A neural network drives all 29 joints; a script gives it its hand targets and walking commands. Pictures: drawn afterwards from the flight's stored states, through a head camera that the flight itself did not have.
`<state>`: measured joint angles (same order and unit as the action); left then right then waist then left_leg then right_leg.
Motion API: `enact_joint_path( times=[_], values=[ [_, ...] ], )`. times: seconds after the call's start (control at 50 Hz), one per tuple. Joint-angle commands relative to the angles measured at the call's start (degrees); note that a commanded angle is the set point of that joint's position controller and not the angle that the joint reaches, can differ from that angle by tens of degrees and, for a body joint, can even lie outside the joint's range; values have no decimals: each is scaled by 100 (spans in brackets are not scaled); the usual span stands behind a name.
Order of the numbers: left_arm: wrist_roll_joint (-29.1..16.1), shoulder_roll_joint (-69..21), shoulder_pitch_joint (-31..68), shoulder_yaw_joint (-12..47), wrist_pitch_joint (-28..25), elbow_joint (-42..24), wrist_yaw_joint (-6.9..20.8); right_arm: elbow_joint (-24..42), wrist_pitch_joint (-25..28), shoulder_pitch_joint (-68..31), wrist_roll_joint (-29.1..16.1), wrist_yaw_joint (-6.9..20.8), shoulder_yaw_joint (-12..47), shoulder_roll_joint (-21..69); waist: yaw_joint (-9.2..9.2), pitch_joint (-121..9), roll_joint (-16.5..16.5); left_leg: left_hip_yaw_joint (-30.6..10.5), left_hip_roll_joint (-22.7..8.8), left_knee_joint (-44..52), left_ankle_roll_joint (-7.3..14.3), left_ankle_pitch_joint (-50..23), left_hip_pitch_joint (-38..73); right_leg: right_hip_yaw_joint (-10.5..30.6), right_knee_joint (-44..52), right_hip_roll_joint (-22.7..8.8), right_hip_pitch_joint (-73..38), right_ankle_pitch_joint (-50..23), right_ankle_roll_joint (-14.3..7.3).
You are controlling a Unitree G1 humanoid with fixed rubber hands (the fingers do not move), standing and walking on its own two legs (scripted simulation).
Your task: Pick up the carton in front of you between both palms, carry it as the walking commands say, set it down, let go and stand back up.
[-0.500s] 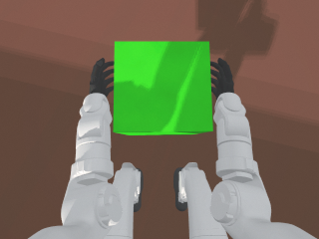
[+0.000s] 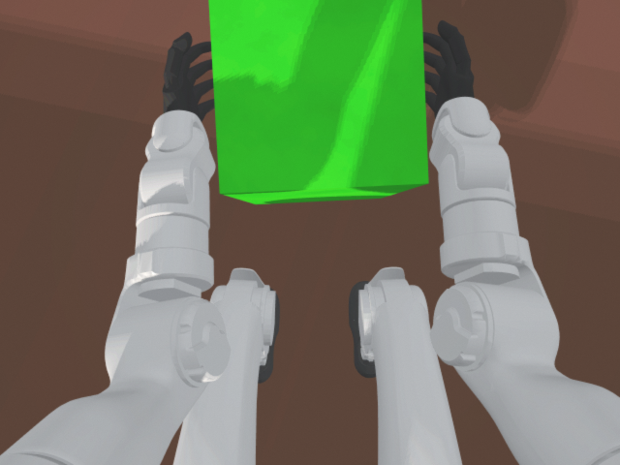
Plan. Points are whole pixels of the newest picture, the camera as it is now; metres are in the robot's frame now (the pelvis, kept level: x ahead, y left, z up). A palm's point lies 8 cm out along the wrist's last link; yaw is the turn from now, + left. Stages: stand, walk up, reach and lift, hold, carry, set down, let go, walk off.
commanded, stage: set down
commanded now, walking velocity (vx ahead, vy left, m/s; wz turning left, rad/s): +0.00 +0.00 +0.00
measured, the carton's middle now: (316, 121) +0.50 -0.01 -0.18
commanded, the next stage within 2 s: none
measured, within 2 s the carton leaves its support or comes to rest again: rests again in 0.98 s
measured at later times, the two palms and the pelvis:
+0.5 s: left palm (218, 125) +0.52 +0.15 -0.26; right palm (410, 110) +0.54 -0.15 -0.26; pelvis -0.01 +0.00 -0.10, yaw +1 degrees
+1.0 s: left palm (218, 130) +0.52 +0.15 -0.29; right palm (403, 117) +0.54 -0.15 -0.29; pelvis -0.01 +0.00 -0.13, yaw +1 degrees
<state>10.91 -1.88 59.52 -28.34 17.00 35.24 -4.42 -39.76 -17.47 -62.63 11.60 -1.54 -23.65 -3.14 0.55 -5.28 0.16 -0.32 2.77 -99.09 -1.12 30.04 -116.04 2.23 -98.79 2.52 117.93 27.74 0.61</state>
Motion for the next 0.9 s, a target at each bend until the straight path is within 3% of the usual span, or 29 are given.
enact_joint_path(
  times=[0.0, 0.14, 0.3, 0.46, 0.56, 0.68, 0.88],
  values=[
    [-701, -4900, 3986, 2994, -68, 144, 1276, -249, 58, -3498, -600, 1185, 2648, 5102, -27, -5998, -241, 363, 723, 583, -125, -1320, 2680, -426, 532, 662, -3505, -1377, 73],
    [-773, -4645, 4584, 2848, -74, 327, 1293, -560, 76, -3975, -613, 1235, 2435, 4815, -31, -5767, -102, 438, 660, 53, -130, -1136, 2235, -430, -23, 596, -3050, -1189, 11],
    [-1076, -4297, 5050, 3005, -235, 312, 1268, -544, 212, -4532, -1021, 1292, 2803, 4534, 105, -5777, -275, 479, 563, -657, -102, -1376, 1980, -399, -735, 495, -3021, -1456, 20],
    [-1617, -4036, 5523, 3442, -429, 78, 1214, -453, 409, -4991, -1563, 1210, 3321, 4316, 170, -6099, -392, 518, 470, -1342, -115, -1870, 2029, -376, -1428, 420, -3275, -2038, 16],
    [-1966, -4410, 5318, 3619, -437, 208, 1205, -137, 517, -5231, -1787, 1104, 3580, 4355, 37, -6549, -491, 475, 515, -1594, -114, -2357, 2191, -406, -1721, 393, -3660, -2683, 7],
    [-1792, -4343, 5212, 3423, -490, 531, 1344, -754, 526, -4613, -1549, 1224, 3230, 4453, -33, -5276, -322, 489, 540, -1691, -92, -1939, 1387, -345, -1772, 400, -2902, -2268, -74],
    [-1627, -3990, 5350, 2976, -645, 1002, 1191, -1037, 737, -5180, -1639, 1230, 2944, 3873, -1, -4400, -196, 420, 520, -1800, -37, -1486, 1446, -338, -1858, 378, -2106, -1472, -110]
  ],
)
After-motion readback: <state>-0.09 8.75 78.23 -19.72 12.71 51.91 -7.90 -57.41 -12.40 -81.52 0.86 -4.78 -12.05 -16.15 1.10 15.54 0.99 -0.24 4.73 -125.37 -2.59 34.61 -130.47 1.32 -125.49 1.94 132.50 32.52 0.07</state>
